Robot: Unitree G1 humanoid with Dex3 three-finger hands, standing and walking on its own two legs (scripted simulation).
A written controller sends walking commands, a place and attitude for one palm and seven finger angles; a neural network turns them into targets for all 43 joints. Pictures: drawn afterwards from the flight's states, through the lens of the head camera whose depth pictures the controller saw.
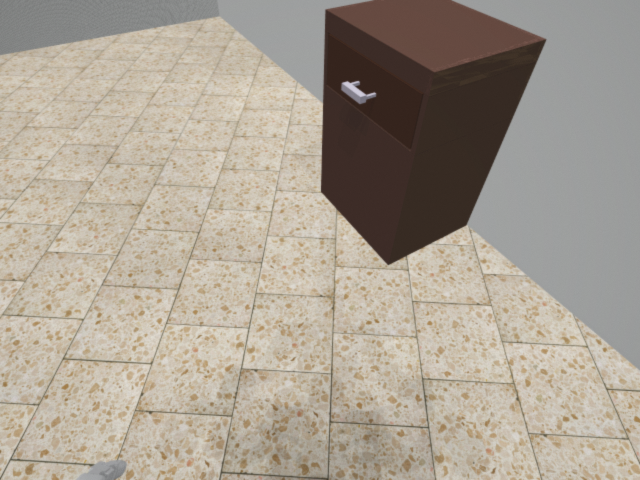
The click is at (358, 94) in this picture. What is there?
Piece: drawer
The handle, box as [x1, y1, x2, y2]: [341, 81, 375, 103]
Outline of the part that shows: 342,83 341,89 359,103 364,102 367,98 375,96 374,92 366,95 354,86 359,84 358,81 351,83 347,81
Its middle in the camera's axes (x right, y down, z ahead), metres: +0.12 -0.48 +1.24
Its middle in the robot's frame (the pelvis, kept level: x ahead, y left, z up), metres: +1.25 -0.06 -0.13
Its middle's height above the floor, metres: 0.64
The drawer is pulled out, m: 0.00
